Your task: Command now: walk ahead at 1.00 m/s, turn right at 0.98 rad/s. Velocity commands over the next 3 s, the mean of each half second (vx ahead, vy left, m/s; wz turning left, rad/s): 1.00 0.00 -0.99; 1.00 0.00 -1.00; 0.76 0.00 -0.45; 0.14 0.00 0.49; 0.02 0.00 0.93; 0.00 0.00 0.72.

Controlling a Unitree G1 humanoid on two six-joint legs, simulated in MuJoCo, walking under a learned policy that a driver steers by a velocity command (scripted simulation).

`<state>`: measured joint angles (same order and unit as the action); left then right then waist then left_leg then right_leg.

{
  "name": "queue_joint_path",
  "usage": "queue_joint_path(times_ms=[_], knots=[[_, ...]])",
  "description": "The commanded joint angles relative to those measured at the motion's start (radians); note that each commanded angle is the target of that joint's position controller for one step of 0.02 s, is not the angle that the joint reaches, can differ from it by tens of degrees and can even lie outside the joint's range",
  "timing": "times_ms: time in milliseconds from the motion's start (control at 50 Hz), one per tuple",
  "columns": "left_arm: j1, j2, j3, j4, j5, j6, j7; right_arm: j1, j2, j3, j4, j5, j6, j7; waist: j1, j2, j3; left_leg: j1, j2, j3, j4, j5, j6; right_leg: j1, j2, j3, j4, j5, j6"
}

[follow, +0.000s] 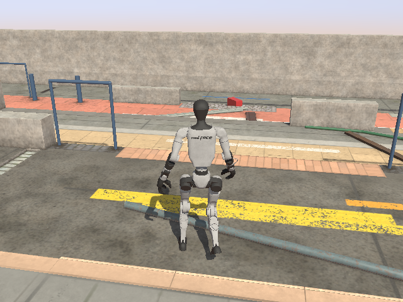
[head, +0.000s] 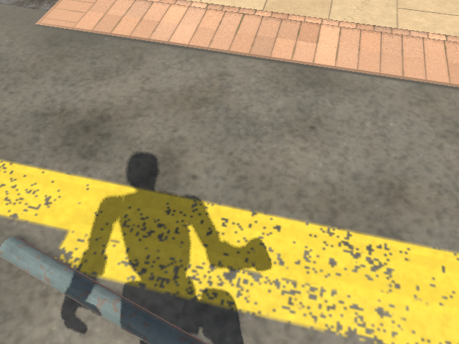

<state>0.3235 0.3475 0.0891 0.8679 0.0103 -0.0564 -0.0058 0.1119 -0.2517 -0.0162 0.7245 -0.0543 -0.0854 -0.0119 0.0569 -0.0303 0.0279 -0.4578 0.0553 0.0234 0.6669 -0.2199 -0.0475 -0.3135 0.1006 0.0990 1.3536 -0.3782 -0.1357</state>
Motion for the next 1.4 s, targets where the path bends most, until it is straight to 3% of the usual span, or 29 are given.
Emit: queue_joint_path(times_ms=[20,160,220,260,320,360,380,400,420,460,520,580,700,740,780,800,820,840,880,960,1060,1120,1160,1200,1220,1240,1260,1300,1400], knots=[[-0.118,-0.020,-0.023,-0.153,0.032,0.014,-0.032,0.217,-0.084,-0.041,0.038,-0.002,0.007,-0.004,-0.109,0.112,-0.034,0.397,0.297,-0.417,-0.406,-0.322,0.143,-0.505,-0.158,-0.018,0.133,0.085,0.009],[-0.299,-0.053,-0.057,-0.337,0.016,0.072,-0.042,0.197,-0.076,-0.039,0.118,0.015,-0.048,0.020,0.015,0.106,0.064,0.254,0.240,0.067,-0.531,0.094,0.070,-0.604,-0.204,-0.034,0.061,0.227,0.003],[-0.407,-0.048,-0.074,-0.366,0.016,0.075,-0.080,0.248,-0.138,-0.055,0.137,0.026,-0.044,0.013,-0.025,0.055,0.105,0.223,0.158,0.257,-0.644,0.216,0.083,-0.390,-0.157,-0.231,-0.310,0.272,-0.031],[-0.323,-0.029,-0.059,-0.325,0.025,0.058,-0.080,0.272,-0.162,-0.055,0.131,0.022,-0.037,0.004,0.010,0.103,0.039,0.409,0.174,0.313,-0.441,0.931,0.079,-0.322,-0.104,-0.295,-0.308,0.266,-0.085],[-0.109,0.035,-0.025,-0.258,0.013,0.039,-0.059,0.284,-0.260,-0.085,0.102,0.027,0.001,-0.012,0.122,0.132,-0.126,0.504,0.216,0.281,-0.075,1.201,0.080,0.022,-0.009,-0.296,-0.557,0.265,-0.089],[0.162,0.099,0.029,-0.137,0.005,0.035,-0.019,0.226,-0.246,-0.095,0.057,0.033,0.033,-0.002,0.200,0.054,-0.190,0.195,0.164,0.229,0.508,0.702,0.072,0.465,0.003,-0.168,-0.738,0.183,-0.135],[0.062,0.171,0.053,-0.142,-0.010,0.040,-0.004,0.206,-0.104,-0.064,0.019,0.005,0.031,0.013,0.100,-0.162,-0.066,-0.156,-0.009,0.206,0.902,-0.252,0.048,0.493,-0.093,0.056,-0.683,0.248,-0.160],[0.025,0.256,0.054,-0.200,0.006,0.040,-0.013,0.266,-0.058,-0.045,-0.098,0.007,0.003,0.013,-0.010,-0.130,-0.256,-0.363,-0.033,0.021,1.084,-0.334,0.023,0.660,-0.258,0.501,-0.786,0.384,-0.311],[0.103,0.255,0.067,-0.196,0.020,0.048,0.004,0.175,-0.096,-0.039,-0.156,0.014,-0.033,0.018,0.043,-0.083,-0.307,-0.455,-0.029,-0.092,1.036,-0.233,0.015,0.665,-0.340,0.723,-1.047,0.052,-0.357],[0.044,0.134,0.038,-0.165,0.013,0.028,0.024,0.087,-0.130,-0.035,-0.147,0.009,-0.039,0.014,-0.019,0.089,-0.057,-0.442,0.049,-0.108,0.861,-0.167,0.007,0.361,-0.293,0.637,-1.116,-0.022,-0.287],[0.017,0.090,0.021,-0.159,-0.006,0.000,0.027,0.046,-0.124,-0.025,-0.144,-0.027,0.013,0.017,-0.065,0.190,0.066,-0.421,0.067,-0.092,0.769,-0.204,-0.014,0.245,-0.155,0.453,-1.104,0.225,-0.242],[0.247,0.100,0.022,-0.074,-0.012,-0.037,0.030,-0.101,-0.090,-0.011,-0.198,-0.017,0.023,0.026,0.019,0.119,-0.003,-0.501,0.050,-0.091,0.580,-0.266,0.017,0.487,-0.169,0.459,-1.019,0.617,-0.226],[0.101,0.111,0.024,-0.087,-0.019,-0.031,0.006,-0.180,-0.058,0.021,-0.252,0.033,0.033,0.037,-0.009,-0.048,-0.040,0.150,-0.083,0.002,-0.060,0.178,-0.001,0.075,-0.103,0.346,-1.087,0.769,-0.109],[0.085,0.150,0.032,-0.083,-0.027,-0.047,-0.007,0.021,-0.145,-0.019,-0.194,0.029,0.029,0.006,-0.107,-0.002,-0.162,0.453,-0.110,-0.016,-0.113,0.173,0.032,0.052,-0.075,0.327,-0.832,0.955,-0.043],[-0.010,0.100,0.020,-0.128,-0.019,-0.062,-0.012,0.395,-0.278,-0.081,-0.118,0.001,0.019,-0.032,-0.296,0.095,-0.337,0.860,0.110,-0.196,-0.119,-0.127,0.083,-0.172,0.020,0.233,-0.307,0.511,0.000],[0.022,-0.034,-0.019,-0.178,-0.030,-0.053,-0.002,0.418,-0.323,-0.086,-0.110,-0.029,0.017,-0.037,-0.226,0.293,-0.384,0.956,0.393,-0.620,-0.254,-0.317,0.122,-0.382,0.068,0.130,-0.024,-0.174,0.011],[0.066,0.044,-0.019,-0.194,-0.021,-0.036,0.008,0.287,-0.294,-0.096,-0.123,-0.010,0.020,-0.025,-0.151,0.358,-0.367,0.858,0.428,-0.894,-0.366,-0.457,0.189,-0.489,0.006,0.056,0.060,-0.062,0.010],[0.004,0.072,-0.015,-0.170,0.006,-0.014,0.006,0.176,-0.170,-0.072,-0.142,-0.002,0.026,-0.019,-0.133,0.218,-0.199,0.704,0.369,-0.738,-0.381,-0.529,0.197,-0.518,-0.075,0.021,0.058,0.035,0.013],[-0.077,0.042,-0.018,-0.171,0.028,0.010,-0.024,0.171,-0.105,-0.055,-0.095,-0.002,0.022,-0.008,-0.110,0.084,-0.041,0.493,0.283,-0.461,-0.404,-0.268,0.174,-0.493,-0.130,-0.008,0.021,0.078,0.025],[-0.211,-0.038,-0.049,-0.278,0.029,0.051,-0.064,0.243,-0.066,-0.043,0.016,0.038,-0.018,0.022,-0.056,0.127,0.047,0.370,0.247,-0.142,-0.476,0.148,0.123,-0.533,-0.193,-0.026,-0.042,0.135,0.028],[-0.379,-0.036,-0.075,-0.354,0.030,0.046,-0.098,0.247,-0.115,-0.046,0.063,0.034,-0.037,0.014,-0.039,0.072,0.113,0.286,0.141,0.175,-0.583,0.443,0.082,-0.359,-0.149,-0.164,-0.440,0.369,0.002],[-0.375,-0.025,-0.077,-0.328,0.033,0.035,-0.092,0.338,-0.200,-0.056,0.090,0.031,-0.032,0.007,-0.027,0.097,0.078,0.388,0.173,0.213,-0.528,1.025,0.093,-0.155,-0.035,-0.257,-0.580,0.353,-0.048],[-0.184,0.039,-0.054,-0.261,0.040,0.028,-0.067,0.332,-0.280,-0.068,0.088,0.027,-0.008,-0.004,0.085,0.148,-0.045,0.456,0.210,0.210,-0.234,1.307,0.106,0.059,0.031,-0.246,-0.617,0.219,-0.078],[0.153,0.133,-0.002,-0.146,0.043,0.028,-0.033,0.267,-0.288,-0.069,0.066,0.024,0.013,-0.010,0.241,0.127,-0.190,0.254,0.156,0.212,0.355,0.993,0.113,0.497,-0.013,-0.112,-0.783,0.173,-0.122],[0.045,0.221,0.022,-0.165,0.038,0.038,-0.012,0.335,-0.136,-0.042,0.017,0.028,0.010,0.009,0.057,-0.186,-0.251,-0.102,-0.014,0.191,0.769,-0.211,0.067,0.730,-0.270,0.271,-0.785,0.145,-0.135],[0.047,0.248,0.027,-0.213,0.037,0.042,-0.006,0.369,-0.173,-0.035,-0.048,0.063,0.003,0.008,0.054,-0.153,-0.459,-0.262,-0.050,-0.008,0.980,-0.260,0.069,0.842,-0.452,0.646,-0.913,0.296,-0.283],[0.056,0.191,0.022,-0.191,0.022,0.033,0.006,0.237,-0.194,-0.038,-0.056,0.061,-0.005,0.003,0.074,0.017,-0.342,-0.308,-0.006,-0.060,0.947,-0.160,0.065,0.734,-0.405,0.549,-0.961,0.480,-0.254],[-0.016,0.099,-0.006,-0.142,0.011,0.001,0.018,0.233,-0.140,-0.020,-0.040,0.044,0.002,0.002,-0.042,0.105,-0.064,-0.241,0.059,-0.053,0.731,-0.149,0.050,0.372,-0.341,0.314,-0.985,0.809,-0.194],[-0.047,0.044,-0.035,-0.087,-0.005,-0.037,0.006,0.242,-0.076,-0.010,-0.026,0.016,0.053,0.031,-0.128,0.036,-0.011,-0.033,0.034,0.010,0.350,-0.068,0.032,0.094,-0.198,0.036,-1.085,1.114,-0.118]])
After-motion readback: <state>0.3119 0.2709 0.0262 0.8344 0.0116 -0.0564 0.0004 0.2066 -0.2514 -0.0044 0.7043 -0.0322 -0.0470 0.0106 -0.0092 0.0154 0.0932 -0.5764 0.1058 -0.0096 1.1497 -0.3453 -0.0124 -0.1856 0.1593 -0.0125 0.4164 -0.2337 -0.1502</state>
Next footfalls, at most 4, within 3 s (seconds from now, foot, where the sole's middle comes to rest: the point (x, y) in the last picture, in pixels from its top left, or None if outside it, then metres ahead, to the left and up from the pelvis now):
0.38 right None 0.47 -0.11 -0.75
0.78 left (303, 220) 0.90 -0.17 -0.75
1.20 right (440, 213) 0.96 -0.64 -0.75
1.60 left None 1.20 -0.90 -0.75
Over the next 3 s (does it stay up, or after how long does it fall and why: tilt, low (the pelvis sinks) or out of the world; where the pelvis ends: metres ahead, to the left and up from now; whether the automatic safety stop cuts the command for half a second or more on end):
stays up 1.09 -0.84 0.02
